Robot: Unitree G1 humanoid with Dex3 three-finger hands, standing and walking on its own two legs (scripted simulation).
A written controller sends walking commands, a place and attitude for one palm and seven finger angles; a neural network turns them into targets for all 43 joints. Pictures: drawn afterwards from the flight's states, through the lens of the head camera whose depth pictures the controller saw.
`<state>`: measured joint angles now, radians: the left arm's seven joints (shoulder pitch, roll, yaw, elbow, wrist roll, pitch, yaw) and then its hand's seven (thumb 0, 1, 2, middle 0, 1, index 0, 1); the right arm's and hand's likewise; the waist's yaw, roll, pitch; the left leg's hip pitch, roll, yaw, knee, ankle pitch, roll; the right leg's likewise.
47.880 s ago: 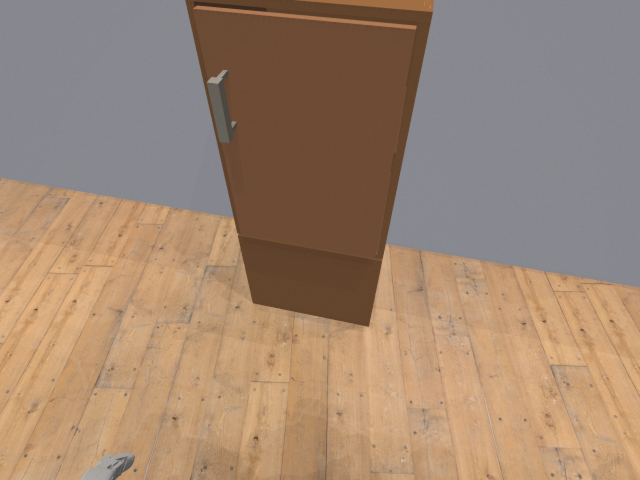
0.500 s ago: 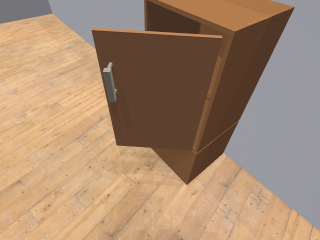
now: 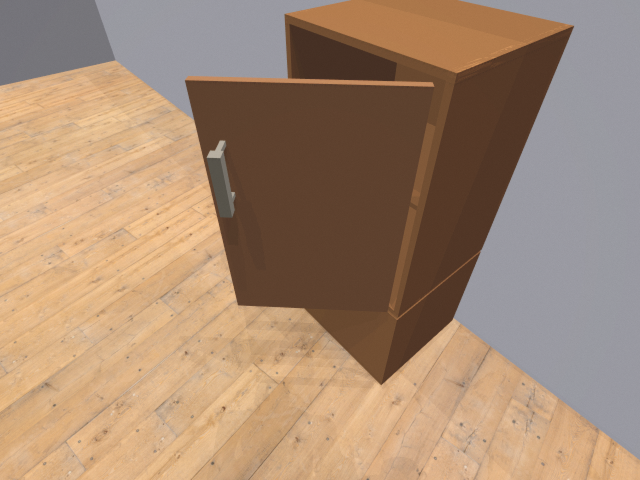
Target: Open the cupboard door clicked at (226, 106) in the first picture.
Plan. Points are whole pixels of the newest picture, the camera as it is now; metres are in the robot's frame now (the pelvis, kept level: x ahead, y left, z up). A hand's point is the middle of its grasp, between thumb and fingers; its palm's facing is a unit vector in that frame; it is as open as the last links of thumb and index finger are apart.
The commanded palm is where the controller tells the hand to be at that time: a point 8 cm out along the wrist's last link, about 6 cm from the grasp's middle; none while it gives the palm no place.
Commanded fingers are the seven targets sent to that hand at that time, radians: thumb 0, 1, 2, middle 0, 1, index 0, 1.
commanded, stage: look again from close up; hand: left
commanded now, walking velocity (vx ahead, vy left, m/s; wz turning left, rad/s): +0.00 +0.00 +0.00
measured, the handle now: (224, 179) +0.60 +0.21 +0.07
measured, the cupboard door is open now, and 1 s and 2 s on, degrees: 47 47 47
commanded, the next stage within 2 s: shuffle to correct the standing spot in 0.16 s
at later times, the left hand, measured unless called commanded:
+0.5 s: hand out of the picture -0.01 +0.16 -0.18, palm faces +0.08 -0.98 -0.16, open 7.4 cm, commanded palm none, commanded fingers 0.00 0.90 0.90 -0.20 -0.30 -0.20 -0.30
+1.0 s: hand out of the picture +0.05 +0.19 -0.18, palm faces +0.07 -0.98 -0.19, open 7.3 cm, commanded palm none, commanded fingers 0.00 0.90 0.90 -0.20 -0.30 -0.20 -0.30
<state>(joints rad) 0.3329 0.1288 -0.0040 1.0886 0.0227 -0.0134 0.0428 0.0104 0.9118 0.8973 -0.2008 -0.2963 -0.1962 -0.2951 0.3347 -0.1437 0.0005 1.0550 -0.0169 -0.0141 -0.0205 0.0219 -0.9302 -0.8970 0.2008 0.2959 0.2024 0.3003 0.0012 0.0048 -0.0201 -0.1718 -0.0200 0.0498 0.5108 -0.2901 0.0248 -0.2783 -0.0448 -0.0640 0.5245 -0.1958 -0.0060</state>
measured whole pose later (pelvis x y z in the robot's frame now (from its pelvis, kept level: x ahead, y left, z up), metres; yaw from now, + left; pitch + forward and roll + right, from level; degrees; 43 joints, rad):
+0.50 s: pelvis +0.00 +0.00 +0.00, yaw +1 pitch -3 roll +0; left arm 0.35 0.14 0.02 1.07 0.02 0.00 0.03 0.01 0.91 0.90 -0.20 -0.30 -0.20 -0.30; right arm 0.38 -0.14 0.01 1.10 -0.03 0.00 -0.01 0.01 -0.91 -0.90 0.20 0.30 0.20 0.30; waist 0.01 -0.02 0.00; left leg -0.18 0.00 0.03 0.53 -0.31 0.02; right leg -0.27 -0.03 -0.08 0.51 -0.20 -0.02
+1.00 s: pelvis +0.05 +0.02 +0.00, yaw +0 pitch -3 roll +0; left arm 0.30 0.13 0.03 1.06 0.01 0.00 0.06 0.02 0.93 0.90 -0.20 -0.30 -0.20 -0.30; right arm 0.32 -0.10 0.00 1.10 -0.01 -0.03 -0.06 0.03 -0.93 -0.90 0.20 0.30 0.20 0.30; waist 0.01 -0.02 0.06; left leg -0.09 -0.03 0.06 0.50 -0.33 0.04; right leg -0.21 -0.05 -0.05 0.54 -0.25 0.02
